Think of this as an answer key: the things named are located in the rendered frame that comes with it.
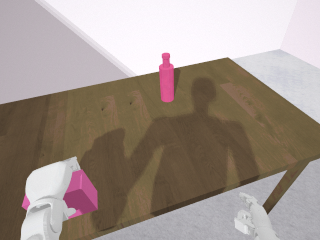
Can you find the robot left forearm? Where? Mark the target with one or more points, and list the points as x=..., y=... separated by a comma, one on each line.
x=44, y=220

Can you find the left robot hand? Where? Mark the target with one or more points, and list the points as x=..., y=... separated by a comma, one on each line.
x=52, y=181

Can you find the right robot hand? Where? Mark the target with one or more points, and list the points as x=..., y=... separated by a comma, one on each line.
x=247, y=222

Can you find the sponge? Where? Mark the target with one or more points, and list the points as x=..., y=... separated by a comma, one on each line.
x=80, y=195

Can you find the robot right forearm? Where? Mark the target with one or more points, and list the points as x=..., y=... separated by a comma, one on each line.
x=265, y=233

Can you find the table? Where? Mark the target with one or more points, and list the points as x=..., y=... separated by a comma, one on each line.
x=145, y=157

